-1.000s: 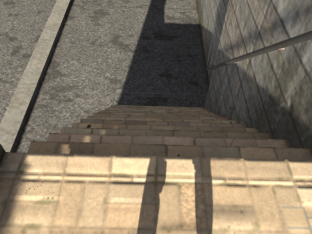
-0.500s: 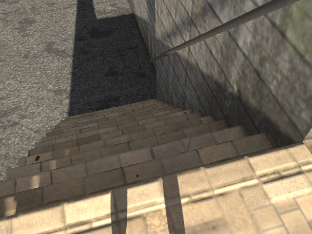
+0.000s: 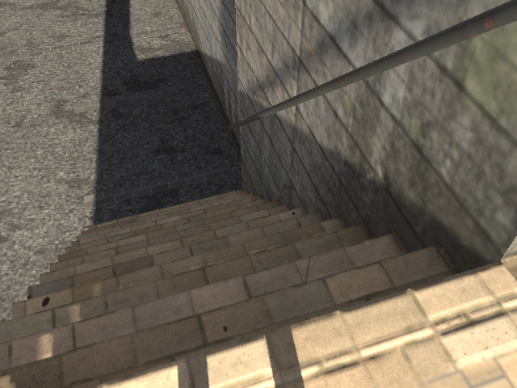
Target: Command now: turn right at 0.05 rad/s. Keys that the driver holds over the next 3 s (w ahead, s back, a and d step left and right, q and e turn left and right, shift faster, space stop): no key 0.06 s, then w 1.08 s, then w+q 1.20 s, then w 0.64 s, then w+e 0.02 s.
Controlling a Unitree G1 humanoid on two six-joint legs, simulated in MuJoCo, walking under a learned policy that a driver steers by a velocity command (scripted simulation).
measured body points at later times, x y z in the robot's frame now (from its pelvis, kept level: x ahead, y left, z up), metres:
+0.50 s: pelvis +0.13 -0.04 +0.01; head +0.14 -0.05 +0.45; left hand +0.23 +0.22 -0.10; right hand +0.20 -0.31 -0.12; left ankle +0.03 +0.09 -0.66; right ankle +0.11 -0.13 -0.73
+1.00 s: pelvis +0.34 +0.00 +0.00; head +0.36 +0.02 +0.45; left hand +0.38 +0.28 -0.15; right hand +0.44 -0.26 -0.12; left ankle +0.42 +0.06 -0.73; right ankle +0.26 -0.13 -0.64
